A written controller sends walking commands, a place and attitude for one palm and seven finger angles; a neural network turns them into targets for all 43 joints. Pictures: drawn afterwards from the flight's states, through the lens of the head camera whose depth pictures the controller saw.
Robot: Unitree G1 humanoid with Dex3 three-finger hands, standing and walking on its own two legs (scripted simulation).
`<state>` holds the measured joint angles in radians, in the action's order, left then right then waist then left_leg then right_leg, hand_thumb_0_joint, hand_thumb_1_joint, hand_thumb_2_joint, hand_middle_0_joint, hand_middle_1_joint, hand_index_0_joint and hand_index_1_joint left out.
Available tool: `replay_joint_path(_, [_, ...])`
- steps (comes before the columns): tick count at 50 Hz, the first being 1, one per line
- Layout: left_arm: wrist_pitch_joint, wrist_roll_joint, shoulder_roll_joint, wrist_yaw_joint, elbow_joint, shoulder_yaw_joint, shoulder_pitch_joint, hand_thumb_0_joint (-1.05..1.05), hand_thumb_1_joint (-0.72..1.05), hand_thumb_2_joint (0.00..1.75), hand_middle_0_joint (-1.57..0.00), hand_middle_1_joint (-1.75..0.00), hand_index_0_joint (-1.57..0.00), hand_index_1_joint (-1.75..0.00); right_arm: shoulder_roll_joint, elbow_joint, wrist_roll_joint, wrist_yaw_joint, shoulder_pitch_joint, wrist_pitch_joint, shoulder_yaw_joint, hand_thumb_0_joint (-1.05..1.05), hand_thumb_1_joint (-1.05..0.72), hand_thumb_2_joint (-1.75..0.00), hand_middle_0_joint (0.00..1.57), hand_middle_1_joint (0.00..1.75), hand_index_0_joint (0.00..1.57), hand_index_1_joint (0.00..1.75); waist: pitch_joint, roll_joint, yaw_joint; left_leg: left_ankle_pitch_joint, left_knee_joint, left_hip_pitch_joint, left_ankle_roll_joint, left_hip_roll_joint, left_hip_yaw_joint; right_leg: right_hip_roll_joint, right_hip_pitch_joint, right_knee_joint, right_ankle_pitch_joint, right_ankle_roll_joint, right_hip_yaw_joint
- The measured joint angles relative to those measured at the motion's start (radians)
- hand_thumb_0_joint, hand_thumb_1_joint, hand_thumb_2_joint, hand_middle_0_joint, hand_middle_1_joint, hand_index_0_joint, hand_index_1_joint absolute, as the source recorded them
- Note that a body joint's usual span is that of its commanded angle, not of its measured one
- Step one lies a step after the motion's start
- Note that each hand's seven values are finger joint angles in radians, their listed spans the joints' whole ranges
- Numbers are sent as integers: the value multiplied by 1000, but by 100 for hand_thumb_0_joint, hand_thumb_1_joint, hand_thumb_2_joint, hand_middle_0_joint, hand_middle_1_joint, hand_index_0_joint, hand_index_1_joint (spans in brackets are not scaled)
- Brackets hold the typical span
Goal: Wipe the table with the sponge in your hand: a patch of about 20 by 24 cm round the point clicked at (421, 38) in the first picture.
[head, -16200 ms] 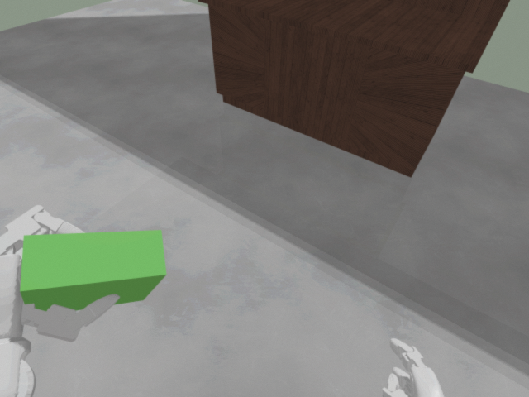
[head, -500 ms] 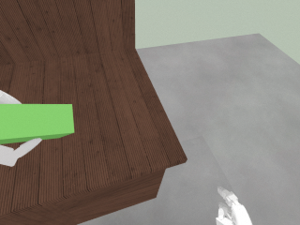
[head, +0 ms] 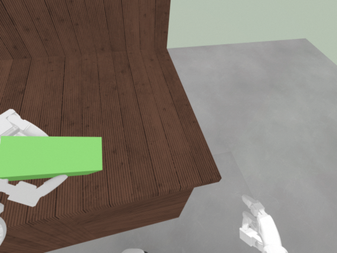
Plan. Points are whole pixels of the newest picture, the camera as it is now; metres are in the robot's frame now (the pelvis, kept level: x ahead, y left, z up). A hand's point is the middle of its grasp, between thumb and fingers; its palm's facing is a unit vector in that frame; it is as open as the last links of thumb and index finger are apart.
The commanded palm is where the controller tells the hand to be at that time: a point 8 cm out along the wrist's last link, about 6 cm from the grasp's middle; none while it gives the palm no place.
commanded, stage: come to a stop and stand still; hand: left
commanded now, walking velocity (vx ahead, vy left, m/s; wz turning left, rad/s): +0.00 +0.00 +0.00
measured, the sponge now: (68, 159) +0.24 +0.21 +0.14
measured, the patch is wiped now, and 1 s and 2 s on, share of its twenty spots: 0.00 0.00 0.00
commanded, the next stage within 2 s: look again from close up in 0.60 s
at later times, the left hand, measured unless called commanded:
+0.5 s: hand (43, 175) +0.20 +0.23 +0.15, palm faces +0.31 -0.87 -0.38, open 9.6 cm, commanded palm +0.14 +0.27 +0.18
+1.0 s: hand (54, 164) +0.22 +0.22 +0.16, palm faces +0.29 -0.88 -0.38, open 9.6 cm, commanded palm +0.16 +0.27 +0.18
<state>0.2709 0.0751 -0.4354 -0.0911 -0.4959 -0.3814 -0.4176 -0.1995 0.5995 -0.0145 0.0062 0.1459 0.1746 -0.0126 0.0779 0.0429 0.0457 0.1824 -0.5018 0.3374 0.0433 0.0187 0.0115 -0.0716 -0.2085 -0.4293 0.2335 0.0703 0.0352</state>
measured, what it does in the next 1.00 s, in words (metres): stands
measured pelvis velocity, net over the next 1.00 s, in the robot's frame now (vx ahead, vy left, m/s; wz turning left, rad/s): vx -0.01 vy -0.01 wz -0.03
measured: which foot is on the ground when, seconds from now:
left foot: down 0.00-1.00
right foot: down 0.00-1.00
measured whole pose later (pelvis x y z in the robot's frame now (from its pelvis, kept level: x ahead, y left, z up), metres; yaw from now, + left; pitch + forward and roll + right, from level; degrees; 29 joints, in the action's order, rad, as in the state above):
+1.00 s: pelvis -0.01 -0.01 +0.00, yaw -2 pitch -1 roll -2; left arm 0.19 0.05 -0.37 -0.08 -0.49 -0.33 -0.46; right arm -0.21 0.58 -0.02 -0.04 0.19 0.15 -0.02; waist 0.06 0.01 0.01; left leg 0.17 -0.47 0.28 0.03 -0.02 0.03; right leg -0.04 -0.15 -0.36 0.19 0.06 0.01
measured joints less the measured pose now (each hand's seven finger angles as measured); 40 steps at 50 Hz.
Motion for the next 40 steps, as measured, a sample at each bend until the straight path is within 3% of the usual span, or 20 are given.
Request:
replay_joint_path(5, [-29, -4, 36, 6, 35, 29, 1, 0, -44, 102, -79, -135, -78, -136, 6, -23, -3, -11, 0, -3, -12, 2, -90, -90, 20, 30, 21, 30, -4, -11, -10, -20, 15, -5, -1, -8, 0, 9, 8, 24, -26, -5, -1])
replay_joint_path(29, [-62, -33, 54, 10, 23, 47, -36, 0, -44, 102, -78, -136, -78, -136, -17, -15, -2, -44, 69, -14, -9, 2, -90, -90, 20, 30, 20, 30, -14, -25, -42, -37, 26, -26, -10, -37, 10, 37, 30, 56, -61, -16, -15])
replay_joint_path(40, [-62, -31, 50, 11, 6, 35, -40, 0, -44, 102, -78, -136, -77, -136, -8, -14, 0, -48, 63, -17, -10, 2, -90, -90, 20, 30, 21, 30, -16, -30, -38, -27, 33, -41, -11, -36, 17, 35, 41, 61, -53, -14, -22])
